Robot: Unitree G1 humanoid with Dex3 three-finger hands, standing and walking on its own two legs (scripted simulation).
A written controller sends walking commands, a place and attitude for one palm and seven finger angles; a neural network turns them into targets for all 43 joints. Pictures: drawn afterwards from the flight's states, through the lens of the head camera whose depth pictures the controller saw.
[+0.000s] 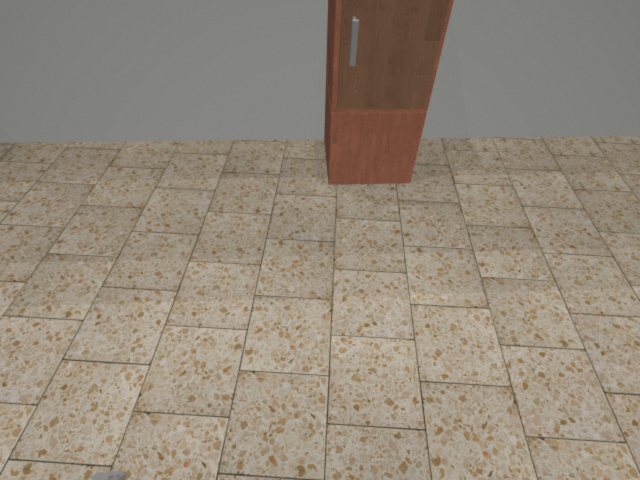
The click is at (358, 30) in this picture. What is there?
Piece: cupboard door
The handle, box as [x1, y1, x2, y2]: [349, 16, 358, 65]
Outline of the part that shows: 354,16 352,18 349,65 355,64 358,19 356,19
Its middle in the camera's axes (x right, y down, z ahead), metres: +0.12 -0.72 +1.40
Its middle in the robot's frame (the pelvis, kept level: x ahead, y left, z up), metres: +1.53 -0.04 -0.06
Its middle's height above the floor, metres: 0.71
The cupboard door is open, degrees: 0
